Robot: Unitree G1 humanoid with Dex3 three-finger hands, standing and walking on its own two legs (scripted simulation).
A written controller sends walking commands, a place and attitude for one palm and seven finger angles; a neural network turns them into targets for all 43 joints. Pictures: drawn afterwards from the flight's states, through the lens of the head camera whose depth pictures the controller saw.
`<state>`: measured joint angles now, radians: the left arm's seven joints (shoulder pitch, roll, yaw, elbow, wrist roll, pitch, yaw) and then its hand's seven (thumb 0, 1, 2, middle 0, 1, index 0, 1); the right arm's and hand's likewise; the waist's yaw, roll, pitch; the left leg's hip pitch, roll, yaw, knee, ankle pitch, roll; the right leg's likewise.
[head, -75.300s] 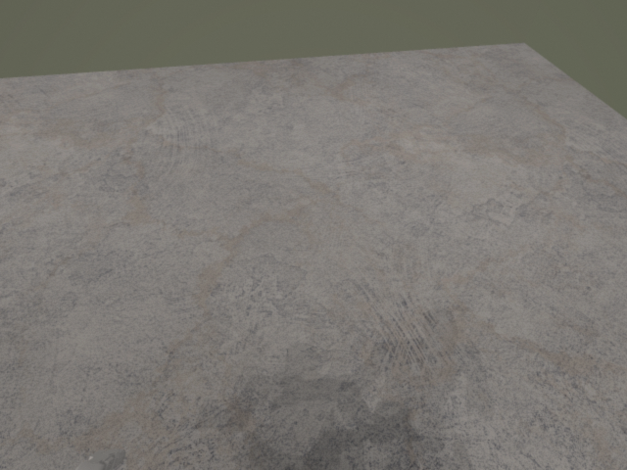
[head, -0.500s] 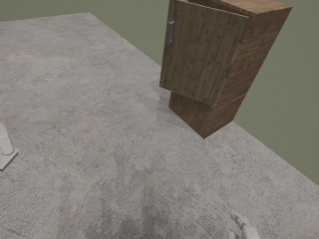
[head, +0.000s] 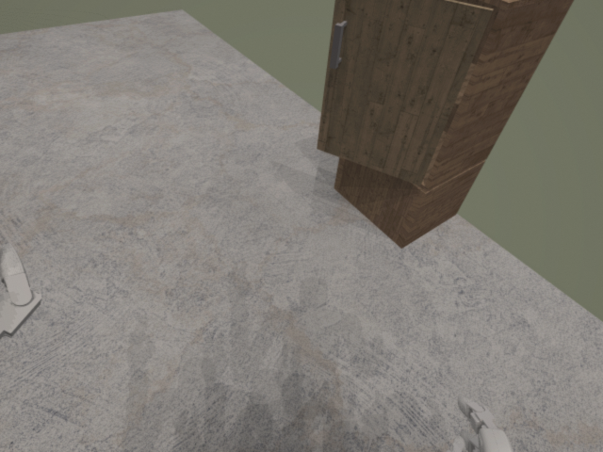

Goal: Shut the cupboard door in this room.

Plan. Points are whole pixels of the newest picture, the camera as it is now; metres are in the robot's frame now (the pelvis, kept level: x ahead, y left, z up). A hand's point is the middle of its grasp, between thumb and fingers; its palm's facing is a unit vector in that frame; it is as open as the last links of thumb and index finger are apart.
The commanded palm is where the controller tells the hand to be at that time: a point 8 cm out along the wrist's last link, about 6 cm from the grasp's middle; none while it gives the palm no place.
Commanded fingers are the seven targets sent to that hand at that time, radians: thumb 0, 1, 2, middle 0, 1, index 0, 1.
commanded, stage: stop stepping back and stand still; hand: left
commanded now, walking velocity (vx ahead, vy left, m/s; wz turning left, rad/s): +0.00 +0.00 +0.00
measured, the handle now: (339, 44) +1.23 -0.07 +0.04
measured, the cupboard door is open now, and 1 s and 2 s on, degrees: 27 27 27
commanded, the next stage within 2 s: let the arm hang, fingers relaxed in 0.52 s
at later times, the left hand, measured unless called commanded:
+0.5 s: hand (57, 257) +0.26 +0.26 +0.18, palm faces +0.38 -0.79 -0.48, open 7.4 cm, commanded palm +0.19 +0.31 +0.19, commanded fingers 0.00 0.90 0.90 -0.20 -0.30 -0.20 -0.30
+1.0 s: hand out of the picture +0.04 +0.20 -0.16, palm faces +0.02 -0.98 -0.19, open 6.9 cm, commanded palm none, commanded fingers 0.00 0.90 0.90 -0.20 -0.30 -0.20 -0.30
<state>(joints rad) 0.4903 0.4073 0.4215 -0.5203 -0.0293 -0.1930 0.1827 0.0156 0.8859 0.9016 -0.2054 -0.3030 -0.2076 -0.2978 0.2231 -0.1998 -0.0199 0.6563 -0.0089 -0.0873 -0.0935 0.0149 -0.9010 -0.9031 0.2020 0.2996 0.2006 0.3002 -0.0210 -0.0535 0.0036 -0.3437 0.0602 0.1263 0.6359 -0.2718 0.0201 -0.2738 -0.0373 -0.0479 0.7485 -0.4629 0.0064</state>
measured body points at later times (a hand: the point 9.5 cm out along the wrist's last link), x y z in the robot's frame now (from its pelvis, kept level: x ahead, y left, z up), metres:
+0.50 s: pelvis +0.04 +0.01 +0.01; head +0.07 +0.02 +0.46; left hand +0.23 +0.30 +0.20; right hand +0.20 -0.23 -0.08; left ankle +0.04 +0.11 -0.72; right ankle +0.00 -0.10 -0.72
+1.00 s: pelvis +0.02 +0.01 +0.02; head +0.04 +0.03 +0.47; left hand +0.04 +0.25 -0.14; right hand +0.06 -0.23 -0.13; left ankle +0.04 +0.11 -0.72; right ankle +0.00 -0.10 -0.72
